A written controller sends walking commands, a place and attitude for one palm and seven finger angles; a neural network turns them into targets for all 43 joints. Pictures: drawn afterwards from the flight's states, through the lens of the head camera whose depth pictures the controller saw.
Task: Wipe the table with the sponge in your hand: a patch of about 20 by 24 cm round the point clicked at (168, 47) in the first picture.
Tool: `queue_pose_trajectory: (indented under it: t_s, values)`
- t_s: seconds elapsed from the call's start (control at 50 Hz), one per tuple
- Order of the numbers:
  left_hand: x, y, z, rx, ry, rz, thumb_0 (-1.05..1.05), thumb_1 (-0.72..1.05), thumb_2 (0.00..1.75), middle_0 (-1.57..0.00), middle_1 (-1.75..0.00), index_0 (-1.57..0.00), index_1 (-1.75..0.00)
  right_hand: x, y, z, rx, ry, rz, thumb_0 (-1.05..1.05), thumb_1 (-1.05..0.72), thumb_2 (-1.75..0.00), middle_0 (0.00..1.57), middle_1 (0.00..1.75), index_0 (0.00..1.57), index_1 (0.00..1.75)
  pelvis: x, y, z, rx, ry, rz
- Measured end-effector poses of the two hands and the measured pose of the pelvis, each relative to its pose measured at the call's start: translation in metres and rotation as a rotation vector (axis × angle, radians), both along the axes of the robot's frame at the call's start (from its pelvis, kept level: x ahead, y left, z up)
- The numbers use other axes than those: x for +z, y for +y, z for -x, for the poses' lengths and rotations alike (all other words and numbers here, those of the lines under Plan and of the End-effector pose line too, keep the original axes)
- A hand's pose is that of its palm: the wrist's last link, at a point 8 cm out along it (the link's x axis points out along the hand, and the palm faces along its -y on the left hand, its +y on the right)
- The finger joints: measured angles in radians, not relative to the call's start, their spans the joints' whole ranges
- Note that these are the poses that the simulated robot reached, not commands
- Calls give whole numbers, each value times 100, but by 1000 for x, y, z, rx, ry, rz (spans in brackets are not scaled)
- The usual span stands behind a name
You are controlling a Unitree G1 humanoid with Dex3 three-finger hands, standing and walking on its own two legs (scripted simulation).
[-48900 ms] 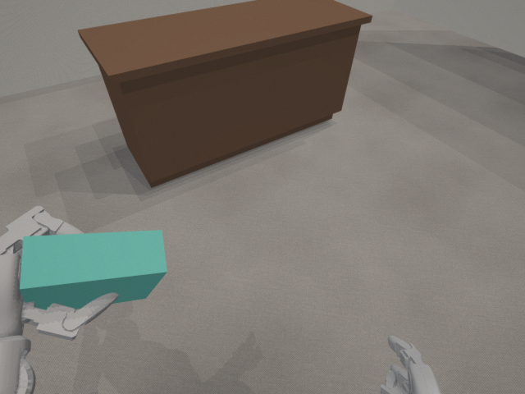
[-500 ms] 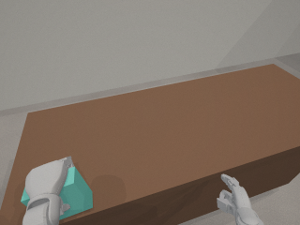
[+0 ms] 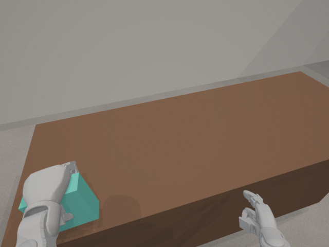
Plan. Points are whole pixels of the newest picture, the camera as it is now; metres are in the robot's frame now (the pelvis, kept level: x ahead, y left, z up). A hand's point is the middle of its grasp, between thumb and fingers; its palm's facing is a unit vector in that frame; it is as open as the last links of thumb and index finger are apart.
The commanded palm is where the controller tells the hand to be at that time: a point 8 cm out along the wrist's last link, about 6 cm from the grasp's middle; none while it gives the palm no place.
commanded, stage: lift the sponge slowly off the table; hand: left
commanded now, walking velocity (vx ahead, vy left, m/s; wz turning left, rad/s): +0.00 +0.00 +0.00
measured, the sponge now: (68, 209) +0.18 +0.28 +0.00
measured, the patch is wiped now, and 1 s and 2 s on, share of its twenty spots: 1.00 1.00 1.00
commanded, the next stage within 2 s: bring the sponge back beside the body in 0.74 s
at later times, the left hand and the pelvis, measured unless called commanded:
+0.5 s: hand (62, 183) +0.20 +0.27 +0.09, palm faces +0.08 -0.12 -0.99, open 9.6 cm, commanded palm +0.17 +0.27 +0.16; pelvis -0.01 -0.01 +0.00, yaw +0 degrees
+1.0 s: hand (67, 179) +0.20 +0.26 +0.10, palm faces +0.08 -0.12 -0.99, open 9.6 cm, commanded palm +0.17 +0.26 +0.17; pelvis -0.01 -0.02 +0.00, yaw +1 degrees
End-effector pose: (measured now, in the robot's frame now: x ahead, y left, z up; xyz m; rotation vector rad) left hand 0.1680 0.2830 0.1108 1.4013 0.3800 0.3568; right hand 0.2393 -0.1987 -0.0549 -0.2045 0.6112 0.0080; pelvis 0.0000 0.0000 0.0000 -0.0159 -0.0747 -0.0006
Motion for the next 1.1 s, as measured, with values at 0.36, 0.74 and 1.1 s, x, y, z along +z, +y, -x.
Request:
queue_pose_trajectory:
  t_s: [0.36,0.74,1.1]
  values:
    - [27,-9,-4,-1,-47,-13,-1,-51,106,-79,-141,-81,-141,6,1,-4,23,-28,-20,1,-90,-90,20,30,20,30,1,-7,4,3,-8,-6]
    - [51,-17,-11,-5,-79,-23,-1,-50,106,-79,-141,-81,-141,5,-5,-7,32,-37,-31,1,-90,-90,20,30,20,30,1,-14,5,5,0,-9]
    - [48,-21,-16,-17,-76,-27,-1,-50,106,-79,-141,-81,-141,2,-6,-7,34,-28,-27,1,-90,-90,20,30,20,30,0,-16,4,6,4,-10]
